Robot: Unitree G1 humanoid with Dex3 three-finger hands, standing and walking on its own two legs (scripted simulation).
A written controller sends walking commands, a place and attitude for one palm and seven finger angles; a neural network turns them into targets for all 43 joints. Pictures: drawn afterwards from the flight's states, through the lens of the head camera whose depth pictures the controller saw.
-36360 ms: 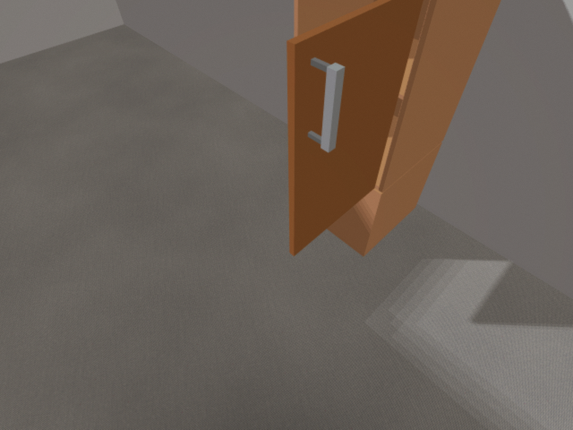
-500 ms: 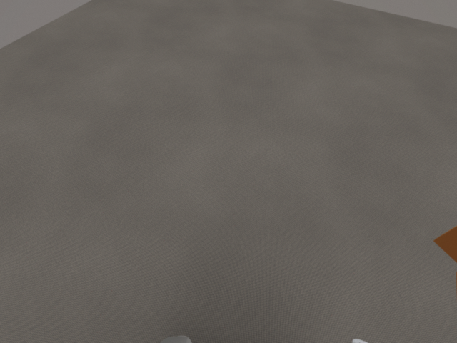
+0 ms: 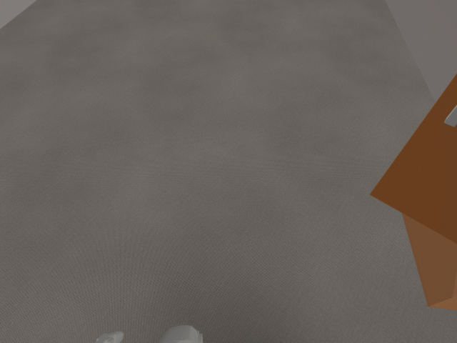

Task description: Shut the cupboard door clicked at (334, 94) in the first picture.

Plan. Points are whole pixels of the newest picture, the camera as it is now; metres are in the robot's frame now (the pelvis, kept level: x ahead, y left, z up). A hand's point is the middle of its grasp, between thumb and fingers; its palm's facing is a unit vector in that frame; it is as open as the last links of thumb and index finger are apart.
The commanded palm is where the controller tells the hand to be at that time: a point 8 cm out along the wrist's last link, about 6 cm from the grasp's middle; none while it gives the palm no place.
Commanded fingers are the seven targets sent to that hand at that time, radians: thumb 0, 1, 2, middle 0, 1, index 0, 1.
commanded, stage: turn to face it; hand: left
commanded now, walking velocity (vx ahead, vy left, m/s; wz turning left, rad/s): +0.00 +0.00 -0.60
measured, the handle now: out of the picture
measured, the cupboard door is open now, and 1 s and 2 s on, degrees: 57 57 57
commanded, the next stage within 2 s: take the last steps up to it in 0.98 s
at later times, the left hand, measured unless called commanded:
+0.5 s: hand (157, 304) +0.21 +0.17 -0.16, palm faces -0.29 -0.93 -0.23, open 7.4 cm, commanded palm none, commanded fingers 0.00 0.90 0.90 -0.20 -0.30 -0.20 -0.30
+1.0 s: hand (182, 292) +0.24 +0.12 -0.18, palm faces -0.46 -0.87 -0.20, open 7.4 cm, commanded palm none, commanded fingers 0.00 0.90 0.90 -0.20 -0.30 -0.20 -0.30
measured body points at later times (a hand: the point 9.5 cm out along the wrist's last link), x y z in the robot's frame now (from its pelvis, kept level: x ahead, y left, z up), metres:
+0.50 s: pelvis +0.04 +0.00 +0.00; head +0.09 -0.01 +0.45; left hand +0.22 +0.22 -0.14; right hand +0.01 -0.26 -0.14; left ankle +0.06 +0.14 -0.73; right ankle -0.01 -0.11 -0.71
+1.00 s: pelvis +0.08 -0.02 +0.00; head +0.12 -0.01 +0.45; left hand +0.26 +0.17 -0.16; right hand +0.01 -0.26 -0.14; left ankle +0.15 +0.08 -0.73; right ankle -0.02 -0.10 -0.69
